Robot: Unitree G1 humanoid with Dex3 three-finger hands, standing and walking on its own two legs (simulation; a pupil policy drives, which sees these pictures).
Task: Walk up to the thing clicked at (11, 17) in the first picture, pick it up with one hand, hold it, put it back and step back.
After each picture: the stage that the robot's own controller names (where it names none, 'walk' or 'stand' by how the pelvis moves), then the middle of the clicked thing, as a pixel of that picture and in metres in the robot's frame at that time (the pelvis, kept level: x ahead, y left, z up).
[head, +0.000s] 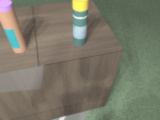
stand; (12, 29) +0.61 +0.35 +0.04
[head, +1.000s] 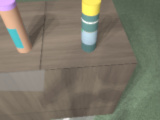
walk; (16, 28) +0.57 +0.33 +0.05
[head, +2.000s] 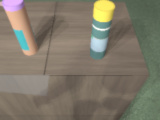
stand; (23, 29) +0.56 +0.27 +0.06
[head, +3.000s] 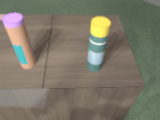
stand; (21, 43) +0.52 +0.27 +0.04
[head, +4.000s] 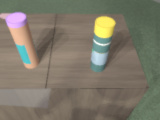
stand; (25, 43) +0.52 +0.26 +0.04
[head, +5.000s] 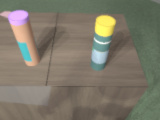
stand; (26, 41) +0.53 +0.26 +0.04
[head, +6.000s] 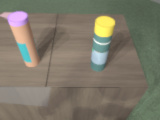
stand; (26, 42) +0.53 +0.26 +0.04
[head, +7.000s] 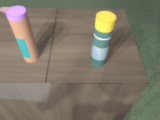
rise first; (25, 37) +0.53 +0.26 +0.04
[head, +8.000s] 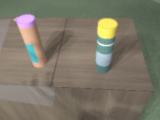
rise first; (33, 43) +0.54 +0.28 +0.04
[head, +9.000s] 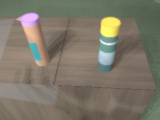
go down; (37, 42) +0.55 +0.26 +0.04
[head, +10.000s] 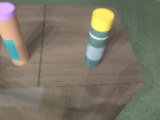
go down; (13, 38) +0.51 +0.25 +0.06
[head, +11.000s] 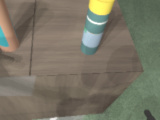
close in; out of the picture +0.52 +0.26 +0.08
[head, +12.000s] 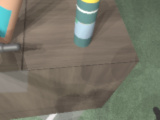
close; (7, 10) +0.56 +0.22 +0.10
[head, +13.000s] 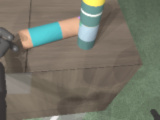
lift; (53, 32) +0.55 +0.09 +0.01
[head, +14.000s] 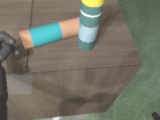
lift; (54, 32) +0.56 +0.09 +0.01
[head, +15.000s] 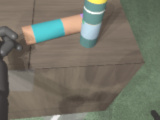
lift; (56, 28) +0.57 +0.08 +0.02
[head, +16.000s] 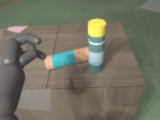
lift; (69, 57) +0.58 +0.09 -0.03
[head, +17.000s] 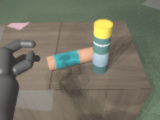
stand; (73, 58) +0.56 +0.08 -0.04
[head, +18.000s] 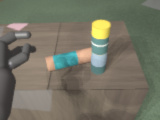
stand; (72, 58) +0.56 +0.09 -0.04
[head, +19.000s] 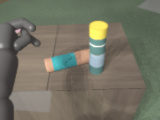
crouch; (70, 60) +0.56 +0.08 -0.04
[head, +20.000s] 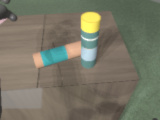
crouch; (60, 53) +0.56 +0.09 -0.04
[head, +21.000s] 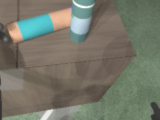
lower; (44, 24) +0.57 +0.09 +0.01
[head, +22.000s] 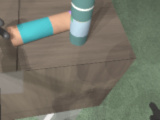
lower; (44, 27) +0.56 +0.10 +0.02
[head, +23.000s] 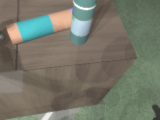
lower; (44, 25) +0.56 +0.10 +0.02
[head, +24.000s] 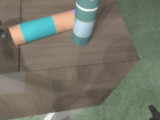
lower; (46, 26) +0.56 +0.09 +0.02
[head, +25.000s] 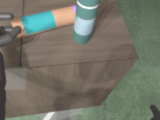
open; (46, 21) +0.59 +0.10 +0.02
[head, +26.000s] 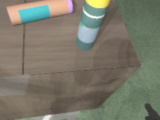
sink last; (41, 10) +0.66 +0.11 +0.01
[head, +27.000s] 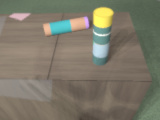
stand; (66, 26) +0.77 +0.16 -0.01
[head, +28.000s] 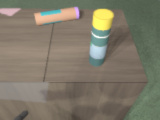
stand; (57, 16) +0.83 +0.18 -0.03
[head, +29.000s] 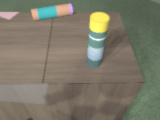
stand; (52, 12) +0.91 +0.22 -0.05
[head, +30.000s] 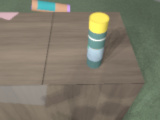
stand; (51, 7) +0.99 +0.24 -0.07
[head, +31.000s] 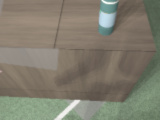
walk; (63, 21) +1.42 +0.31 -0.72
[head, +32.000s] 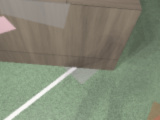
walk; (68, 1) +1.86 +0.14 -0.73
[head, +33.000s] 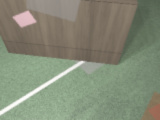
stand; (85, 7) +2.20 +0.04 -0.73
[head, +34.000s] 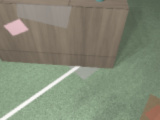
stand; (83, 8) +2.24 +0.01 -0.75
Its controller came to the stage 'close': yes
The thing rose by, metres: 0.00
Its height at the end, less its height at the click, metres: -0.78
